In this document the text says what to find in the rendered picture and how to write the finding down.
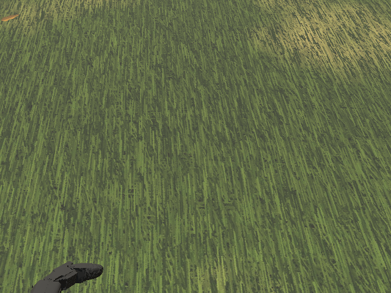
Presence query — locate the left robot hand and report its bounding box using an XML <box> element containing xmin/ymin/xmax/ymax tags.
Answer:
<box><xmin>31</xmin><ymin>261</ymin><xmax>103</xmax><ymax>293</ymax></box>

